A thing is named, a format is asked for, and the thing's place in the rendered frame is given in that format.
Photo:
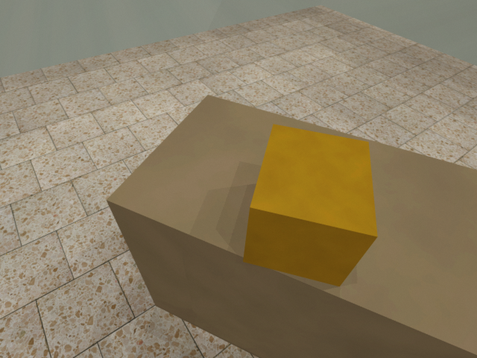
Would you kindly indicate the pedestal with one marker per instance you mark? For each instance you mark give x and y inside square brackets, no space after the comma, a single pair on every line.
[184,213]

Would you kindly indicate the carton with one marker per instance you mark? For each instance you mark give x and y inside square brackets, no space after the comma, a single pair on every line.
[312,213]

